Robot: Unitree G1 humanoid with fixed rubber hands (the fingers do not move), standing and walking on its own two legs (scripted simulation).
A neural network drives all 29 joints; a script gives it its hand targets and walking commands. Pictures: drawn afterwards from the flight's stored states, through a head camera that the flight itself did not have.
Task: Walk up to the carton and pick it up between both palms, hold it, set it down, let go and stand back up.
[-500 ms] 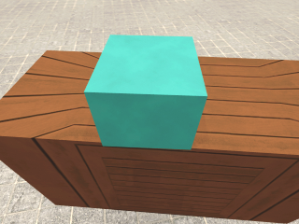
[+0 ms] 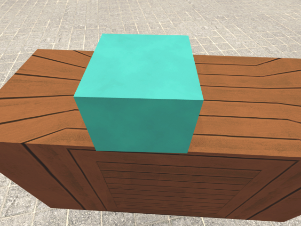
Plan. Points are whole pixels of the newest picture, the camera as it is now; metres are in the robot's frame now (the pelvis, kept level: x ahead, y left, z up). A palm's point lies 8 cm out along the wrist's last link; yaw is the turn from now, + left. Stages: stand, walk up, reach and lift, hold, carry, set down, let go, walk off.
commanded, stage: stand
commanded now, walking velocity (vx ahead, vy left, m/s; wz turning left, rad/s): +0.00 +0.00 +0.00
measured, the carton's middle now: (143, 91) +0.48 +0.02 +0.10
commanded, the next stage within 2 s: none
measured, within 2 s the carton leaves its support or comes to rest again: neither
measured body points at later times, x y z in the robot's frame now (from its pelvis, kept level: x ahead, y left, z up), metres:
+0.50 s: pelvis +0.02 +0.00 +0.00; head +0.02 -0.01 +0.45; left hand +0.06 +0.25 -0.13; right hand +0.06 -0.25 -0.14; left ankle +0.00 +0.12 -0.73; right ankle +0.06 -0.14 -0.73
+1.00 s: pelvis +0.03 +0.00 +0.01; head +0.03 +0.00 +0.45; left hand +0.06 +0.25 -0.14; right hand +0.05 -0.25 -0.14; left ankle +0.00 +0.12 -0.73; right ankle +0.06 -0.14 -0.73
